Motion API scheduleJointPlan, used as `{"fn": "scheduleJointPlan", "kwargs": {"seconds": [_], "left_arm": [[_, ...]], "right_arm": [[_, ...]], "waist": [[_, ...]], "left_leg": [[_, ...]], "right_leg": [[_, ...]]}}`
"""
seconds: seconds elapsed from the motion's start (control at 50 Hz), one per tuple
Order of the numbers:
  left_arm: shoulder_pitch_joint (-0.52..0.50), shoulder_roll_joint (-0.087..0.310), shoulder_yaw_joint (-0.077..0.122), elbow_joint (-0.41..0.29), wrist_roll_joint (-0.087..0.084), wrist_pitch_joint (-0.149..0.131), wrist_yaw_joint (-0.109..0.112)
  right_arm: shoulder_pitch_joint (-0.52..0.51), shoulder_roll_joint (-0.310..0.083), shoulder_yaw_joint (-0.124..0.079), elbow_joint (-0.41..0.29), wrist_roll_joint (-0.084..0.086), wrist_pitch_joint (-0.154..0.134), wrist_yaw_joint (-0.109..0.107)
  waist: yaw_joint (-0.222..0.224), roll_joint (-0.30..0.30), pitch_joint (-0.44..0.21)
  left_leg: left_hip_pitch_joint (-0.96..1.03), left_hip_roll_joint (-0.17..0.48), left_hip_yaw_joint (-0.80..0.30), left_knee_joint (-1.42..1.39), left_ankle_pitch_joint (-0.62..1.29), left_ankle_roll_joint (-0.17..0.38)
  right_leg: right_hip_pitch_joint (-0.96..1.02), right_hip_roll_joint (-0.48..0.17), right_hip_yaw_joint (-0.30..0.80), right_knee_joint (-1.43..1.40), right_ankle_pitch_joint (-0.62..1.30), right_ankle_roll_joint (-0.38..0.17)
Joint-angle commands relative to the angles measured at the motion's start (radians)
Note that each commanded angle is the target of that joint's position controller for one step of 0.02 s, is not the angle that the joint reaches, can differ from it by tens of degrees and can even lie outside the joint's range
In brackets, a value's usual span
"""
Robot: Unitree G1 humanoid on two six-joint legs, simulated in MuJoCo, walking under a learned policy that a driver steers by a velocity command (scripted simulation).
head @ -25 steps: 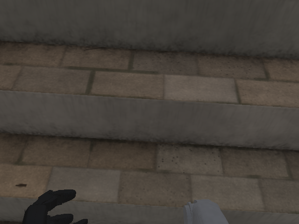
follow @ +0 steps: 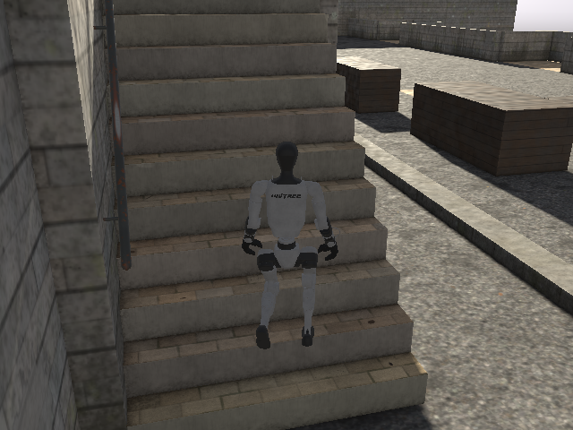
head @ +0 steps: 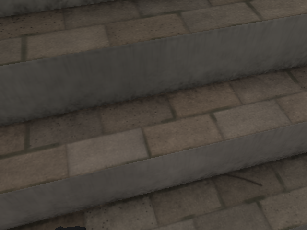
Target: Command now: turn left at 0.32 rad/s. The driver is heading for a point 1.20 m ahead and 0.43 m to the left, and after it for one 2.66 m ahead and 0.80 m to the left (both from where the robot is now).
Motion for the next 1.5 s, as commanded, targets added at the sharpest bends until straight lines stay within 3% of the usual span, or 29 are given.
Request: {"fn": "scheduleJointPlan", "kwargs": {"seconds": [0.02,0.1,0.24,0.28,0.3,0.32,0.36,0.4,0.5,0.56,0.62,0.7,0.74,0.76,0.78,0.8,0.82,0.88,0.94,1.0,1.04,1.06,1.14,1.28,1.32,1.34,1.36,1.42,1.5], "left_arm": [[-0.135,0.038,0.006,-0.049,0.015,-0.068,-0.008],[-0.131,0.116,0.025,-0.056,0.016,-0.135,-0.022],[-0.128,0.167,0.041,-0.101,0.035,-0.089,-0.002],[-0.245,0.124,0.027,-0.099,-0.011,-0.059,-0.028],[-0.294,0.038,0.005,-0.194,-0.017,-0.046,-0.052],[-0.115,-0.043,-0.018,-0.227,0.028,-0.044,-0.072],[-0.152,0.041,0.012,-0.23,0.028,-0.058,-0.079],[-0.204,0.077,0.013,-0.237,0.022,-0.044,-0.068],[-0.139,0.012,-0.021,-0.209,0.013,-0.028,-0.06],[-0.167,0.027,-0.025,-0.176,-0.034,-0.04,-0.051],[-0.069,0.055,-0.009,-0.152,-0.04,-0.063,-0.017],[0.005,0.034,-0.012,-0.11,-0.072,-0.072,0.01],[-0.01,0.089,0.01,-0.08,-0.055,-0.068,0.034],[0.009,0.103,0.009,-0.105,-0.037,-0.066,0.035],[0.062,0.084,0.008,-0.11,-0.005,-0.075,0.031],[0.027,0.025,-0.007,-0.108,-0.004,-0.09,0.025],[0.014,-0.013,-0.021,-0.063,-0.005,-0.097,0.016],[0.128,0.163,0.053,0.002,-0.01,-0.035,0.027],[0.14,0.189,0.078,0.027,-0.023,-0.062,-0.002],[0.049,0.119,0.073,-0.005,-0.073,-0.081,-0.024],[0.072,0.153,0.098,0.002,-0.052,-0.067,-0.005],[0.081,0.145,0.108,0.009,-0.016,-0.058,0.006],[0.102,0.075,0.08,-0.052,0.015,-0.006,-0.026],[0.153,0.066,0.053,-0.052,-0.053,-0.009,-0.055],[0.189,0.143,0.089,0.004,-0.019,-0.02,-0.044],[0.242,0.173,0.095,0.009,0.0,-0.027,-0.049],[0.202,0.312,0.137,-0.06,0.009,-0.029,-0.016],[0.019,0.269,0.112,-0.083,0.02,-0.016,-0.006],[-0.001,0.091,0.023,-0.034,-0.006,-0.053,-0.003]], "right_arm": [[0.08,-0.041,-0.019,-0.089,-0.057,0.036,-0.027],[0.116,-0.079,-0.038,-0.132,-0.042,0.104,-0.059],[0.17,-0.035,-0.036,-0.147,0.007,0.107,-0.028],[0.338,-0.059,-0.072,-0.064,0.006,0.064,-0.033],[0.272,-0.099,-0.07,-0.049,0.003,0.049,-0.031],[0.069,-0.087,-0.045,-0.12,0.017,0.039,-0.047],[-0.081,-0.157,-0.068,-0.173,0.004,0.035,-0.059],[-0.044,-0.159,-0.066,-0.138,0.011,0.017,-0.061],[0.088,-0.11,-0.064,-0.051,0.004,0.016,-0.069],[0.118,-0.124,-0.08,-0.052,0.001,0.032,-0.077],[-0.014,-0.139,-0.087,-0.089,-0.017,0.007,-0.068],[-0.053,-0.095,-0.067,-0.077,0.008,0.007,-0.044],[0.011,-0.041,-0.055,-0.039,0.025,-0.013,-0.018],[0.047,-0.015,-0.04,-0.04,0.029,-0.026,-0.01],[0.117,-0.063,-0.037,-0.025,0.002,-0.03,-0.005],[0.108,-0.052,-0.029,0.011,0.01,-0.025,-0.006],[0.041,-0.015,-0.001,0.008,0.022,-0.015,0.004],[-0.152,0.02,0.042,-0.107,0.034,0.012,0.007],[-0.025,0.028,0.041,-0.072,0.067,-0.014,-0.002],[0.018,-0.089,0.002,-0.1,-0.009,-0.026,-0.028],[-0.014,-0.061,-0.002,-0.148,-0.033,-0.007,-0.054],[-0.054,-0.023,0.007,-0.168,-0.023,-0.008,-0.063],[-0.108,-0.036,0.009,-0.105,-0.018,-0.043,-0.098],[-0.062,-0.09,-0.02,-0.091,-0.025,0.001,-0.09],[0.011,-0.064,-0.022,-0.049,-0.021,0.012,-0.044],[-0.053,-0.017,-0.008,-0.078,-0.012,0.016,-0.02],[-0.14,-0.034,-0.009,-0.196,0.009,0.015,-0.008],[-0.186,0.001,0.01,-0.21,-0.018,0.0,-0.01],[0.001,0.054,0.022,-0.113,-0.01,0.039,-0.018]], "waist": [[-0.072,-0.144,-0.072],[-0.14,-0.109,-0.094],[-0.152,-0.22,-0.195],[-0.256,-0.035,-0.178],[-0.163,0.233,-0.059],[0.028,0.21,-0.143],[0.048,0.016,-0.098],[0.015,-0.042,-0.015],[-0.017,0.042,-0.097],[-0.064,-0.021,-0.115],[-0.014,0.039,-0.207],[0.017,0.007,-0.165],[-0.022,-0.152,-0.198],[-0.015,-0.285,-0.258],[0.01,-0.276,-0.388],[0.013,-0.141,-0.369],[-0.009,-0.013,-0.254],[0.068,-0.089,-0.056],[0.034,-0.204,-0.227],[-0.042,-0.001,-0.329],[-0.087,0.186,-0.291],[-0.054,0.089,-0.249],[0.08,-0.058,-0.078],[0.079,0.134,-0.149],[0.047,-0.077,-0.188],[0.09,-0.218,-0.163],[0.123,-0.466,-0.238],[0.033,-0.183,-0.013],[-0.021,-0.065,-0.086]], "left_leg": [[-0.177,-0.048,0.023,0.239,0.038,0.003],[-0.18,0.002,0.019,0.095,0.064,0.009],[0.234,0.113,0.162,-0.97,-0.12,0.111],[0.416,0.014,0.16,-1.184,0.001,0.208],[0.395,0.039,-0.24,-1.143,0.54,0.298],[0.324,0.165,-0.627,-1.31,0.591,0.312],[0.159,0.21,-0.717,-1.523,-0.204,0.311],[0.146,0.147,-0.608,-1.5,-0.382,0.231],[0.305,0.051,-0.429,-1.502,-0.158,0.222],[0.384,0.103,-0.413,-1.504,0.003,0.194],[0.354,0.192,-0.556,-1.389,0.267,0.245],[0.249,0.073,-0.427,-1.333,0.335,0.167],[0.111,-0.053,-0.209,-1.01,0.042,0.084],[-0.08,-0.122,-0.072,-0.732,-0.332,0.022],[-0.035,-0.05,-0.053,-0.53,-0.368,-0.018],[0.018,-0.009,-0.111,-0.442,-0.252,-0.026],[0.02,0.019,-0.093,-0.641,-0.241,-0.031],[-0.041,0.003,0.17,-1.183,-0.361,-0.023],[0.275,-0.013,0.166,-1.393,0.006,0.026],[0.634,0.243,-0.036,-1.282,0.467,0.187],[0.491,0.547,-0.227,-1.465,0.533,0.415],[0.39,0.535,-0.215,-1.481,0.431,0.432],[0.264,0.34,0.01,-1.446,0.142,0.307],[0.32,0.314,0.214,-1.355,0.014,0.202],[0.233,0.314,0.277,-1.075,-0.098,0.139],[-0.043,0.273,0.255,-0.783,-0.303,0.063],[-0.256,0.093,0.161,-0.495,-0.378,-0.02],[-0.322,0.111,0.067,-0.122,0.007,-0.054],[-0.174,0.072,0.083,-0.062,0.203,-0.008]], "right_leg": [[0.08,-0.241,0.359,-0.487,0.446,-0.129],[0.16,-0.311,0.305,-0.577,0.659,-0.12],[0.393,-0.268,0.002,-0.592,0.948,-0.073],[0.251,-0.135,-0.078,-0.095,0.68,-0.037],[-0.092,0.048,0.016,0.299,0.132,0.039],[-0.165,0.047,0.164,0.447,0.193,0.094],[-0.144,0.038,0.197,0.428,0.349,0.093],[-0.175,0.044,0.204,0.29,0.402,0.06],[-0.075,0.108,0.108,0.06,0.357,0.011],[0.043,0.137,0.091,-0.366,0.155,0.014],[0.126,0.108,0.213,-0.287,0.217,-0.039],[0.385,0.136,0.107,-0.793,0.285,-0.032],[0.629,-0.014,0.254,-0.942,0.68,-0.104],[0.774,-0.241,0.464,-0.879,1.383,-0.24],[0.727,-0.371,0.675,-0.861,1.576,-0.417],[0.638,-0.347,0.693,-0.866,1.484,-0.448],[0.587,-0.226,0.523,-0.889,1.199,-0.341],[0.623,0.003,0.418,-0.888,0.863,-0.187],[0.629,-0.047,0.426,-0.852,1.219,-0.13],[0.191,0.068,0.314,-0.583,0.526,-0.047],[0.039,0.136,0.099,0.09,-0.043,0.038],[0.002,0.077,0.104,0.348,-0.006,0.079],[-0.059,0.046,0.145,0.319,0.317,0.086],[0.318,0.012,-0.025,-0.712,0.247,0.017],[0.48,0.06,0.007,-0.739,0.277,-0.025],[0.589,-0.024,0.233,-0.791,0.424,-0.077],[0.613,-0.272,0.838,-1.024,0.461,-0.262],[0.329,-0.176,0.618,-1.021,0.076,-0.286],[0.261,-0.131,0.387,-0.876,0.301,-0.22]]}}
Next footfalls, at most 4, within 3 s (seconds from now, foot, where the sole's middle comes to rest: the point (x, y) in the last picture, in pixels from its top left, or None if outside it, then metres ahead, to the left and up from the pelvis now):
0.26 left None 0.10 0.11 -0.65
0.74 right None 0.16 -0.03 -0.65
1.32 right None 0.15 -0.12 -0.65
1.72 left None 0.11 0.06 -0.65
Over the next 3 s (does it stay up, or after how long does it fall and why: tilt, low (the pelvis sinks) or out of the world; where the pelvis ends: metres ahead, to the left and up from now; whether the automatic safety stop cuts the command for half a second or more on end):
stays up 0.20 -0.06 0.14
